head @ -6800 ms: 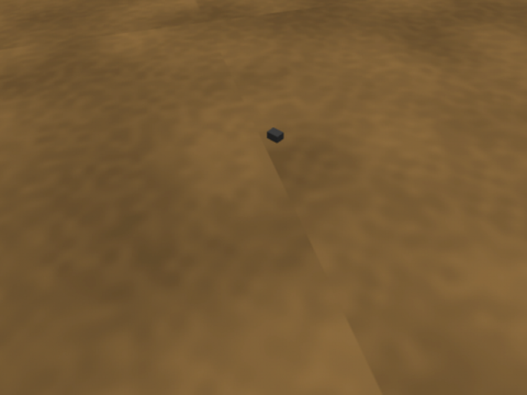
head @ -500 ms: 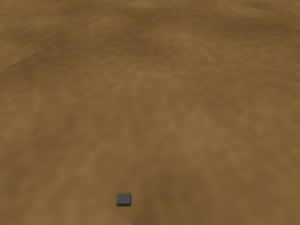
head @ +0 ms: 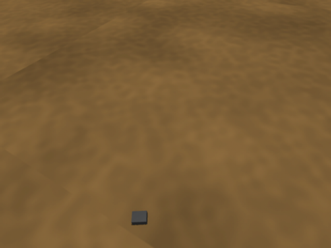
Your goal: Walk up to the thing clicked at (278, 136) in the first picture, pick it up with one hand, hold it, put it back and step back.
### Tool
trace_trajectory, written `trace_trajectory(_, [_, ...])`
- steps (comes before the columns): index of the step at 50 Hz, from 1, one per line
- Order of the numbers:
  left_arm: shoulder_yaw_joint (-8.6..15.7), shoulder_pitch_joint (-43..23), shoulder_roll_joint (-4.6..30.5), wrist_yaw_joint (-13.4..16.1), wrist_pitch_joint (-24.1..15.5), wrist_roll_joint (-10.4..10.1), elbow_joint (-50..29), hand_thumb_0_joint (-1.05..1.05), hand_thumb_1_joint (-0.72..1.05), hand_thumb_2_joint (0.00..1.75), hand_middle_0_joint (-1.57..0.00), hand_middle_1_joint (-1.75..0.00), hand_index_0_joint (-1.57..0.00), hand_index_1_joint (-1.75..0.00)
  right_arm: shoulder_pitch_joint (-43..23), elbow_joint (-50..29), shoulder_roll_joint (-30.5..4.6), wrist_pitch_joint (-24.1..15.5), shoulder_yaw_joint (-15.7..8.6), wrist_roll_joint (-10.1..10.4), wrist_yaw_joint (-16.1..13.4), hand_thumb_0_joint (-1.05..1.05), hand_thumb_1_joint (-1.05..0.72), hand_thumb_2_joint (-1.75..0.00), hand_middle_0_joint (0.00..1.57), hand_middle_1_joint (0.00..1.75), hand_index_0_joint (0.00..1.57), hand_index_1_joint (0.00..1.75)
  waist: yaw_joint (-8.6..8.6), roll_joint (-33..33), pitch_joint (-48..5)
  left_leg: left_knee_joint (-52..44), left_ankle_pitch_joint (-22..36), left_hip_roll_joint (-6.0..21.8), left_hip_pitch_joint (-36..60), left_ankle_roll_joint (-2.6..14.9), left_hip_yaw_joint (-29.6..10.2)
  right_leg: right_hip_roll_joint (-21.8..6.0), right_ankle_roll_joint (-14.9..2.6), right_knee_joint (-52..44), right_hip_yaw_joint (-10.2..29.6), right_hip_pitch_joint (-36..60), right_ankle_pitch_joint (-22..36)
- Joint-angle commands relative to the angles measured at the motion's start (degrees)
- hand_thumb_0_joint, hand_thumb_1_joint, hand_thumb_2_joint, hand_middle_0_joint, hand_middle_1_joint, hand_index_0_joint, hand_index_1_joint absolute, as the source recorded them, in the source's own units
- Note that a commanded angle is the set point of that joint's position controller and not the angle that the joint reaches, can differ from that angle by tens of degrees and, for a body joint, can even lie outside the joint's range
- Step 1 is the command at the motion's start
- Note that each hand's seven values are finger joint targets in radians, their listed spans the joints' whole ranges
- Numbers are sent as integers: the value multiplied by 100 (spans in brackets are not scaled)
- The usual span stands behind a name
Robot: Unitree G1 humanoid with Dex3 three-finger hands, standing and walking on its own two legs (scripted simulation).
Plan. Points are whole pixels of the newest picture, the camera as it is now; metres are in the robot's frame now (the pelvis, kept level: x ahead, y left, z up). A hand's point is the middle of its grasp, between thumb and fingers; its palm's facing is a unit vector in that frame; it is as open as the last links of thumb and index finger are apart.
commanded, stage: stand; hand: left
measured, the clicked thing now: (139, 217) +0.45 +0.21 -0.76
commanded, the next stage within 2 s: none
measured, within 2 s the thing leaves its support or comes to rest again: neither
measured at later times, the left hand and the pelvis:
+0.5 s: hand out of the picture +0.07 +0.25 -0.16, palm faces -0.03 -0.94 -0.34, open 7.4 cm; pelvis -0.01 +0.00 +0.00, yaw +0 degrees
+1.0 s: hand out of the picture +0.07 +0.26 -0.16, palm faces -0.03 -0.94 -0.35, open 7.4 cm; pelvis +0.00 +0.00 +0.00, yaw +0 degrees
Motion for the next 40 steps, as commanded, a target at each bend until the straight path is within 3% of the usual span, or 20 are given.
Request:
trace_trajectory(1, [199,-217,1233,60,-105,11,-379,0,90,90,-20,-30,-20,-30,-259,-322,-1251,-147,-226,8,-80,0,-90,-90,20,30,20,30,-3,-69,-625,-146,971,788,413,96,-633,-793,-70,-249,583,-195,936])
trace_trajectory(19, [147,-92,1265,63,-116,22,-405,0,90,90,-20,-30,-20,-30,-82,-302,-1234,-125,-216,-4,-58,0,-90,-90,20,30,20,30,-29,-115,-396,-213,475,755,115,97,-676,-783,-84,-371,603,-270,485])
trace_trajectory(29, [149,-76,1288,45,-107,16,-446,0,90,90,-20,-30,-20,-30,-38,-307,-1257,-152,-220,-13,-67,0,-90,-90,20,30,20,30,5,-66,-475,-211,583,782,196,101,-688,-783,-119,-295,622,-302,450])
trace_trajectory(33, [155,-36,1287,31,-83,23,-412,0,90,90,-20,-30,-20,-30,-2,-283,-1255,-145,-214,-9,-69,0,-90,-90,20,30,20,30,-5,-36,-310,-339,150,720,25,75,-723,-745,-108,-320,604,-377,168])
trace_trajectory(40, [154,-16,1290,41,-98,30,-439,0,90,90,-20,-30,-20,-30,-34,-307,-1283,-167,-222,-9,-77,0,-90,-90,20,30,20,30,15,-4,-565,-189,801,788,285,117,-706,-786,-128,-197,611,-268,651])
